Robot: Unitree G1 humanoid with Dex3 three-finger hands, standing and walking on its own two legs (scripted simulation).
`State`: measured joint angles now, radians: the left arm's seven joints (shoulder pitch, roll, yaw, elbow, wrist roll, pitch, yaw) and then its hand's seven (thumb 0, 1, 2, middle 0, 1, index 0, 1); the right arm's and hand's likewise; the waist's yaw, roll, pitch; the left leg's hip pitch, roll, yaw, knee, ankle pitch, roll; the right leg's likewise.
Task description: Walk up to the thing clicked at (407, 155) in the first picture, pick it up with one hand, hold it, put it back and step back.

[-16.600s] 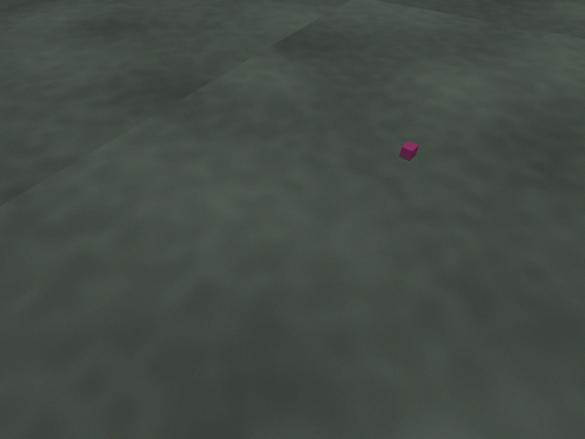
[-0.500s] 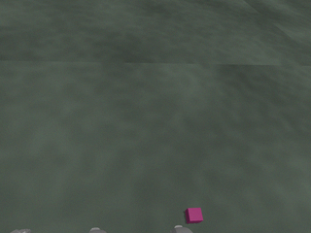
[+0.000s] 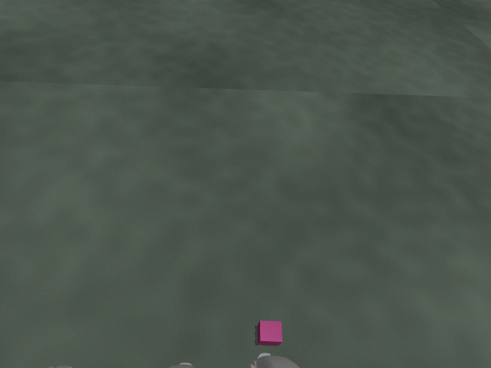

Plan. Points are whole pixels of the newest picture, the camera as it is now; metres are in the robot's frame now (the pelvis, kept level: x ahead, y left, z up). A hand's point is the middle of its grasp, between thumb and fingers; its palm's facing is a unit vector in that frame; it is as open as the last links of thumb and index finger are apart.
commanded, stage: walk up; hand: left
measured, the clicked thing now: (269, 333) +0.36 -0.15 -0.72
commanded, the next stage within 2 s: none
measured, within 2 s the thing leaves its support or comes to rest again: neither
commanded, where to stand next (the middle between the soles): -0.01 -0.41 m, yaw +3 degrees
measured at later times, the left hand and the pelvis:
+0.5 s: hand out of the picture +0.02 +0.04 -0.14, palm faces -0.07 -0.93 -0.37, open 7.4 cm; pelvis -0.05 -0.24 -0.01, yaw -2 degrees
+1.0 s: hand out of the picture -0.01 -0.15 -0.17, palm faces -0.02 -0.93 -0.36, open 7.3 cm; pelvis -0.10 -0.45 -0.03, yaw -2 degrees
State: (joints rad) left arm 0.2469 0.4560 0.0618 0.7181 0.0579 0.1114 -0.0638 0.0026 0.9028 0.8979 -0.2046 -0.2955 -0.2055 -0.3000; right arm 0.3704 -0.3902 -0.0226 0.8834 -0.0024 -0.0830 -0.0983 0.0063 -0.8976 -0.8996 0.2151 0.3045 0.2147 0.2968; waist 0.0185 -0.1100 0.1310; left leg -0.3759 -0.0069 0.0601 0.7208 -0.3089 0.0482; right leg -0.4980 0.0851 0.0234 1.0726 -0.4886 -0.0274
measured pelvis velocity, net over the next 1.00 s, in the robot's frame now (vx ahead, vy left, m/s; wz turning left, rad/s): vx -0.10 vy -0.45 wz -0.03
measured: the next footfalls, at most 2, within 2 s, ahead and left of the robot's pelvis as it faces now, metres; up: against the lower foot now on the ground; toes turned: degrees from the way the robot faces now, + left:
right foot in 0.28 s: +0.03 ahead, -0.35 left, +0.00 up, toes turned -2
left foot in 0.62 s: +0.02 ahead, -0.20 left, +0.00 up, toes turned +4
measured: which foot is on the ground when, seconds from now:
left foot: down 0.00-0.30, up 0.32-0.60, down 0.62-1.00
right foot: up 0.00-0.26, down 0.28-0.62, up 0.64-0.96, down 0.98-1.00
